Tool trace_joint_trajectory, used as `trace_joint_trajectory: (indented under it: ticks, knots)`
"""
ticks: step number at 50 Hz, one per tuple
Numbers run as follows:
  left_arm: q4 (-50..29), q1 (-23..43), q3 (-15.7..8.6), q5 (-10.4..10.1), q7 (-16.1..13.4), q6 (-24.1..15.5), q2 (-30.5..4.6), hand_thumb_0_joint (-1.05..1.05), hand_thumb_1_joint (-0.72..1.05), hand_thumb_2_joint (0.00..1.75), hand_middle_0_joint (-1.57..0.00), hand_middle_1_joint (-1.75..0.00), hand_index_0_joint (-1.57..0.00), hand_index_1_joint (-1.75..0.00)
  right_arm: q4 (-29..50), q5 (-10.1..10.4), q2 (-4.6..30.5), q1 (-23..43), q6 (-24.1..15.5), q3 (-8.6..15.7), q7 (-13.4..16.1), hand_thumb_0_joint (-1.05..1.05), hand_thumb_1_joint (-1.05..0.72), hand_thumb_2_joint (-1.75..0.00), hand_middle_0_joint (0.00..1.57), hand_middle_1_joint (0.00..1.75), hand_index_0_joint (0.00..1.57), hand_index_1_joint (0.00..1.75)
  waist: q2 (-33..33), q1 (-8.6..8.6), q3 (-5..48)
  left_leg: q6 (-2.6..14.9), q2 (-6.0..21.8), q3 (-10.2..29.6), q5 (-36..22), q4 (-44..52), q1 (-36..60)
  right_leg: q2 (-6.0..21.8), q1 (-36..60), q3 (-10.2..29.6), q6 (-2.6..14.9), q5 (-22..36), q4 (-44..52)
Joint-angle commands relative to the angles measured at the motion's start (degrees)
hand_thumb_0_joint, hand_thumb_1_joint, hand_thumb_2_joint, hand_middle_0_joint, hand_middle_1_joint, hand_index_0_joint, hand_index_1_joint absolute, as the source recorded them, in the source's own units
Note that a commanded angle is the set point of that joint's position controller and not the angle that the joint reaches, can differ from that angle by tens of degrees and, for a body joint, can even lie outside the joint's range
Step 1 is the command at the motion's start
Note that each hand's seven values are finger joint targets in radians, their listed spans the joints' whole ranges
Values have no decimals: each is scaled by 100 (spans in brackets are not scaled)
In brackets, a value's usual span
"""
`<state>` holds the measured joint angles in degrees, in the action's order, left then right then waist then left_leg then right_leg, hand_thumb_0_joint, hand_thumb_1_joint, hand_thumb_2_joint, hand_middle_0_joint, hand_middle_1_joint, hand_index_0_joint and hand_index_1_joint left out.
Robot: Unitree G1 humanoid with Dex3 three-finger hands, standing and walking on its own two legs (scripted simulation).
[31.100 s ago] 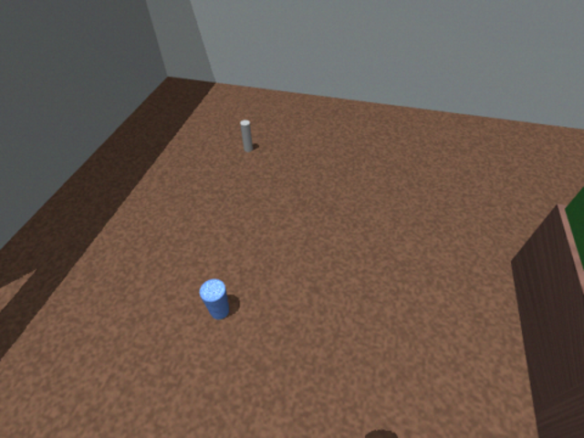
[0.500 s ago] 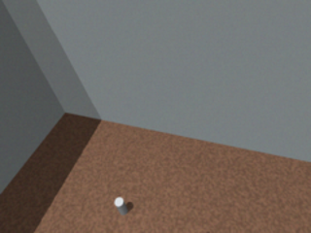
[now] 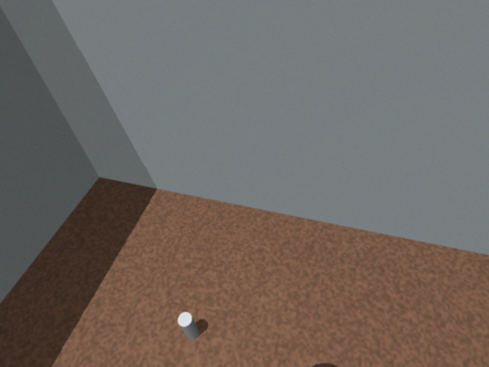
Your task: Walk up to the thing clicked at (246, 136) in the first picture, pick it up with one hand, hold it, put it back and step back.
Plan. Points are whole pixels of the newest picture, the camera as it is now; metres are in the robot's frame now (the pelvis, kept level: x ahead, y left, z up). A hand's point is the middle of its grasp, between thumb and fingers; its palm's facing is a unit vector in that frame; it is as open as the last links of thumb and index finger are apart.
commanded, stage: stand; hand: left
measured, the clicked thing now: (188, 326) +0.39 +0.24 -0.70
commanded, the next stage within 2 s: step back in 0.06 s
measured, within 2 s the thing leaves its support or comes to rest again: neither
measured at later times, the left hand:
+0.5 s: hand out of the picture +0.08 +0.31 -0.18, palm faces -0.04 -0.93 -0.37, open 7.4 cm
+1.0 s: hand out of the picture -0.04 +0.29 -0.15, palm faces -0.06 -0.91 -0.41, open 7.4 cm
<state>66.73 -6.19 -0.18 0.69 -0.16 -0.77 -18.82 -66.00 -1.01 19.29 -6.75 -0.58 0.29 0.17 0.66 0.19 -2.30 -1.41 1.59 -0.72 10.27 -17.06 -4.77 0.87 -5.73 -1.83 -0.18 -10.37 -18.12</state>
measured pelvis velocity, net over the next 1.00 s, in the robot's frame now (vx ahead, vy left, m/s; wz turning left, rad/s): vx -0.16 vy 0.04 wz -0.06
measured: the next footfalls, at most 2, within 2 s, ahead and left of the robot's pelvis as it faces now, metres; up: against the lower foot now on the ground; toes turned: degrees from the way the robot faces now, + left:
right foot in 0.78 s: -0.10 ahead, -0.08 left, +0.00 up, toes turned -1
left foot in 1.12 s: -0.17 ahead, +0.16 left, +0.00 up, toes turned -3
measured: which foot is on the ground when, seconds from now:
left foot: down 0.00-0.80, up 0.82-1.00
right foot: down 0.00-0.36, up 0.38-0.76, down 0.78-1.00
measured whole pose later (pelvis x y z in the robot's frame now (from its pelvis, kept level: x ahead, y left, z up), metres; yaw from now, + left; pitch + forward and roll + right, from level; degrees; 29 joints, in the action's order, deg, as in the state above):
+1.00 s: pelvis -0.16 +0.04 -0.02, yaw -3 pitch -1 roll +1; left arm 46.0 -8.4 -3.3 1.9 -0.9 2.1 -19.5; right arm -50.1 0.3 23.4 -8.7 2.5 2.7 1.5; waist 1.0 1.0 -9.3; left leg -1.4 -5.9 6.6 29.9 -61.8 -23.2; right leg -0.3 -17.6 2.7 1.2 -16.1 -34.9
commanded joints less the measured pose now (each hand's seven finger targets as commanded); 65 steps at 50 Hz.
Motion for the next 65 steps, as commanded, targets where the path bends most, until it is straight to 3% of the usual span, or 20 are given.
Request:
trace_joint_trajectory:
  ticks: [1,6,11,16,18,19,23,31,35,38,39,40,41,46,52,55,57,58,61,65]
  knots:
    - [-335,243,-240,-8,-85,-123,-1240,0,90,90,-20,-30,-20,-30,318,11,1181,248,-101,189,69,0,-90,-90,20,30,20,30,-40,-15,426,208,617,471,-824,215,-61,726,173,558,114,1025,242]
    - [-804,33,-570,-136,-136,-25,-1655,0,90,90,-20,-30,-20,-30,683,115,1322,214,98,354,32,0,-90,-90,20,30,20,30,-287,-16,358,385,289,279,-1600,-1202,-436,873,-170,783,497,2535,-423]
    - [-1451,538,-665,78,-168,67,-1879,0,90,90,-20,-30,-20,-30,999,68,1214,-193,321,479,-24,0,-90,-90,20,30,20,30,-1188,-106,539,428,-359,344,1970,-3400,-1037,2005,-755,1682,1547,2322,-333]
    - [-1808,760,-545,34,-160,220,-1618,0,90,90,-20,-30,-20,-30,1108,-4,1268,-645,209,552,-24,0,-90,-90,20,30,20,30,-568,-304,411,378,-91,228,-442,-1066,-847,1010,-854,763,692,1578,-1706]
    - [-1917,484,-469,-56,-172,326,-1111,0,90,90,-20,-30,-20,-30,1290,-188,1937,-458,118,717,5,0,-90,-90,20,30,20,30,1197,-92,308,964,1421,2374,-3143,-383,-115,-619,-2232,577,220,-2205,-3369]
    - [-1930,391,-501,-18,-232,358,-1243,0,90,90,-20,-30,-20,-30,1399,-121,2167,-514,99,767,22,0,-90,-90,20,30,20,30,915,-214,543,1370,1781,2374,-4048,-676,-193,-684,-2135,1131,185,-2809,-4138]
    - [-1787,-10,-526,-70,-256,371,-1370,0,90,90,-20,-30,-20,-30,1722,-114,1690,214,74,651,179,0,-90,-90,20,30,20,30,842,135,416,1164,1165,1494,-3509,-973,-55,-699,-2530,1461,147,-1907,-5202]
    - [-2228,108,-643,27,-168,271,-1302,0,90,90,-20,-30,-20,-30,1923,-27,1624,-530,74,700,239,0,-90,-90,20,30,20,30,625,-323,547,1634,1449,1579,-3483,-1292,700,-408,-2325,974,-100,-1988,-3789]
    - [-2143,-276,-684,54,-105,221,-1261,0,90,90,-20,-30,-20,-30,2089,-25,1726,-250,113,687,188,0,-90,-90,20,30,20,30,750,-174,738,1398,1277,1377,-2500,-1406,-29,-259,-1343,498,28,-1591,-2434]
    - [-1945,-822,-726,142,-114,141,-1309,0,90,90,-20,-30,-20,-30,2134,58,1595,61,183,610,144,0,-90,-90,20,30,20,30,368,142,752,869,920,1059,-1206,-1878,-1159,-101,-114,645,292,178,-845]
    - [-2025,-791,-844,203,-117,110,-1713,0,90,90,-20,-30,-20,-30,2174,108,1364,0,198,539,131,0,-90,-90,20,30,20,30,-633,92,664,475,302,786,71,-2648,-2146,852,175,2106,659,715,-592]
    - [-2152,-440,-921,82,-81,129,-2175,0,90,90,-20,-30,-20,-30,2188,121,1210,185,246,523,180,0,-90,-90,20,30,20,30,-1644,220,274,221,-731,295,2412,-3977,-2221,1988,-806,3181,1689,1324,-109]
    - [-2377,-197,-905,157,-99,68,-2219,0,90,90,-20,-30,-20,-30,2100,53,1376,182,292,593,211,0,-90,-90,20,30,20,30,-1402,210,39,144,-680,901,2746,-5078,-2034,2273,-1396,3643,2006,1612,-120]
    - [-2591,112,-772,99,-174,118,-1465,0,90,90,-20,-30,-20,-30,1820,147,1410,-492,204,489,208,0,-90,-90,20,30,20,30,-770,10,250,0,-855,878,1946,-5096,-2249,1076,-434,1542,1309,2590,-926]
    - [-2652,-277,-746,105,-176,227,-1573,0,90,90,-20,-30,-20,-30,1968,36,1253,-473,144,494,160,0,-90,-90,20,30,20,30,-1250,155,516,103,-403,230,1794,-2315,-1735,1149,266,1579,1176,2559,-1281]
    - [-2759,-158,-660,31,-109,302,-1522,0,90,90,-20,-30,-20,-30,1850,-59,1362,-757,65,610,118,0,-90,-90,20,30,20,30,-740,-53,645,313,-114,447,-206,-644,-471,747,-678,1350,645,1411,-1859]
    - [-2852,120,-683,-30,-162,300,-1406,0,90,90,-20,-30,-20,-30,2045,-86,2336,-432,67,799,49,0,-90,-90,20,30,20,30,1402,-276,520,1618,2015,2861,-1679,-226,-729,-654,-1909,541,117,-2462,-3663]
    - [-2807,383,-736,76,-219,304,-1467,0,90,90,-20,-30,-20,-30,2046,-120,2302,-452,30,828,72,0,-90,-90,20,30,20,30,1104,-428,319,1981,2250,3189,-1908,-246,-1033,-659,-1959,1209,96,-2792,-4674]
    - [-2476,-315,-735,-51,-191,323,-1371,0,90,90,-20,-30,-20,-30,2127,-116,1739,149,15,624,154,0,-90,-90,20,30,20,30,626,153,103,1421,1359,1634,-2442,-694,-801,-751,-2323,1418,143,-2051,-5534]
    - [-2473,-435,-774,37,-132,294,-1338,0,90,90,-20,-30,-20,-30,2214,-73,1578,-203,25,636,180,0,-90,-90,20,30,20,30,695,-61,296,1566,1265,1429,-2618,-1001,-51,-646,-2408,1184,-146,-1946,-5039]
